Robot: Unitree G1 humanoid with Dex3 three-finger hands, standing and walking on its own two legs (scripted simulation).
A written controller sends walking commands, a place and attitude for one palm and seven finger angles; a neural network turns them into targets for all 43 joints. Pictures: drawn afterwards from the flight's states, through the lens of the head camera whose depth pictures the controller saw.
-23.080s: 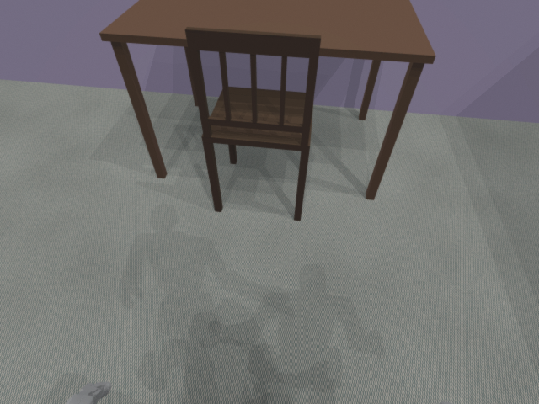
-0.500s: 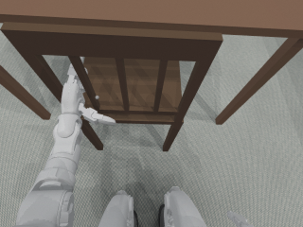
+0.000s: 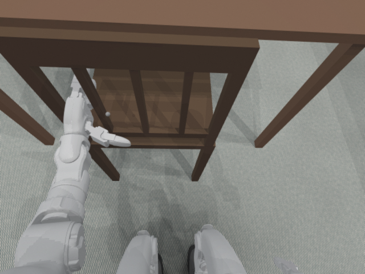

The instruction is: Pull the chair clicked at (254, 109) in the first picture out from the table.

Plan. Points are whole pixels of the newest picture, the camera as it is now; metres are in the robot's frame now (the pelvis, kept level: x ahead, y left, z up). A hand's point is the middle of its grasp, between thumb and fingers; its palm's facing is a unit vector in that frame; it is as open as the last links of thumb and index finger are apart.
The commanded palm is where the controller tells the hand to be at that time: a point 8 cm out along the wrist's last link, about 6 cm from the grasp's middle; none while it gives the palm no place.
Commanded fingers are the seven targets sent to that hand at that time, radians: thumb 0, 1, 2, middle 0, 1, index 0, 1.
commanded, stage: hook a spindle and tug to test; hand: left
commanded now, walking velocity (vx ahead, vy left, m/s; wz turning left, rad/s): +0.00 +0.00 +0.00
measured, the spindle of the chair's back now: (141, 105) +0.48 +0.07 +0.01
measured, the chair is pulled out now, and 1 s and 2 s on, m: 0.00 0.00 0.04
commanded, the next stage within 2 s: step backward, pulling the chair out in 1.56 s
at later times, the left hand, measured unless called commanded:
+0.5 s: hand (106, 116) +0.45 +0.15 +0.01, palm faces -0.02 -1.00 -0.03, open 14.4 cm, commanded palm +0.42 +0.19 +0.02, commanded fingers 0.00 -0.05 0.49 -0.46 -1.34 -0.46 -1.34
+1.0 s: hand (105, 114) +0.45 +0.15 +0.02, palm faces +0.00 -1.00 -0.01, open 5.2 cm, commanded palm +0.42 +0.19 +0.02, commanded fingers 0.00 0.90 0.90 -0.50 -1.45 -0.50 -1.45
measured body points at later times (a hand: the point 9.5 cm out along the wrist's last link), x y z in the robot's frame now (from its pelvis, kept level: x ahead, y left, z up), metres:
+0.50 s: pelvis +0.00 +0.01 +0.00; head +0.14 +0.03 +0.42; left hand +0.45 +0.20 +0.02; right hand +0.08 -0.25 -0.12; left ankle +0.01 +0.08 -0.63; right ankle +0.03 -0.10 -0.63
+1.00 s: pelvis +0.01 +0.02 +0.00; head +0.15 +0.03 +0.43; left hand +0.45 +0.20 +0.02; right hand +0.08 -0.24 -0.12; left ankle +0.01 +0.08 -0.63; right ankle +0.03 -0.10 -0.63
